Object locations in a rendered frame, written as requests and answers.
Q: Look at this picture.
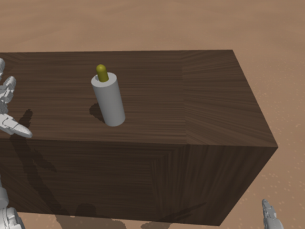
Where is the left robot arm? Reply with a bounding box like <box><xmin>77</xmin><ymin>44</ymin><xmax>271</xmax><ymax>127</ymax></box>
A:
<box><xmin>0</xmin><ymin>180</ymin><xmax>25</xmax><ymax>229</ymax></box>

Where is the right robot hand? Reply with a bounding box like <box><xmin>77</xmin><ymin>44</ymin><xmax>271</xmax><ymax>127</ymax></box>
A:
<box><xmin>262</xmin><ymin>199</ymin><xmax>284</xmax><ymax>229</ymax></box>

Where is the left robot hand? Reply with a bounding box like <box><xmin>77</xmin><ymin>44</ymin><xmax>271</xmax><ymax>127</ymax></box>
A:
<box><xmin>0</xmin><ymin>58</ymin><xmax>32</xmax><ymax>138</ymax></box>

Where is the bottle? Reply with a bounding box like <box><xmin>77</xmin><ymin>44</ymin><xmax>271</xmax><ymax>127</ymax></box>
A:
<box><xmin>91</xmin><ymin>64</ymin><xmax>125</xmax><ymax>126</ymax></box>

